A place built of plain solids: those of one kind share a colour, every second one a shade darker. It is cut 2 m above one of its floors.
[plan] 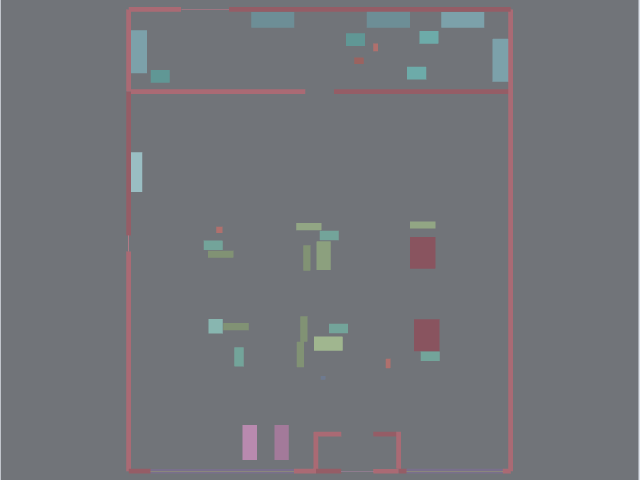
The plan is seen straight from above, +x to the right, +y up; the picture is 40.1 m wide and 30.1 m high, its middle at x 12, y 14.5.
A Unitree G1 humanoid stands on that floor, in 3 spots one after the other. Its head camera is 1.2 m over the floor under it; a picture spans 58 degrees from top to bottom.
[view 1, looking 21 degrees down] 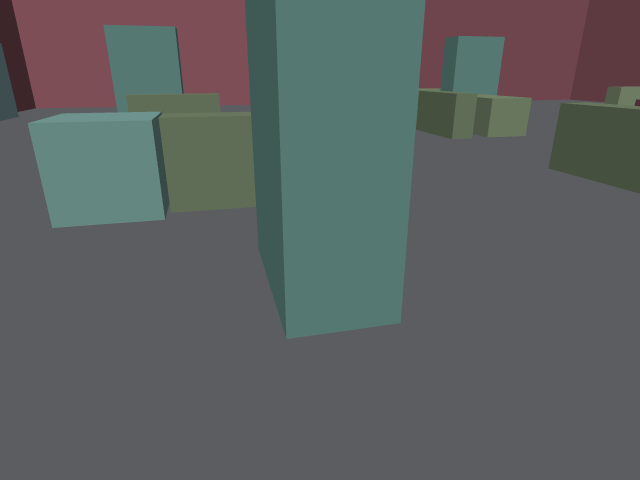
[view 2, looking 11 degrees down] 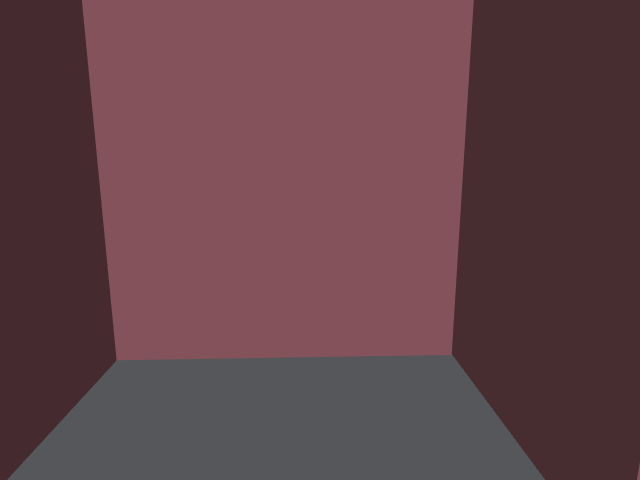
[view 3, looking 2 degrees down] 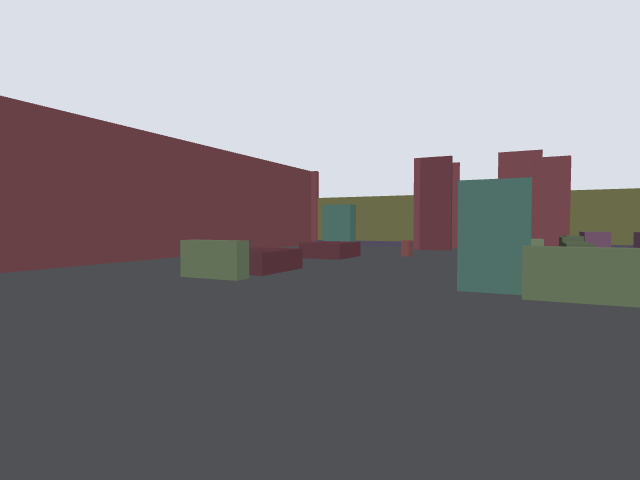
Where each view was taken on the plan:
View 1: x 6.34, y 4.80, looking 76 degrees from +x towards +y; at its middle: set_wardrobe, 1.96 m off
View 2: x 14.34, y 1.05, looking -2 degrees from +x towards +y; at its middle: wall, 2.49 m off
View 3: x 11.98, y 23.21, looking -64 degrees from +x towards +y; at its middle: wall_sill_front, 25.82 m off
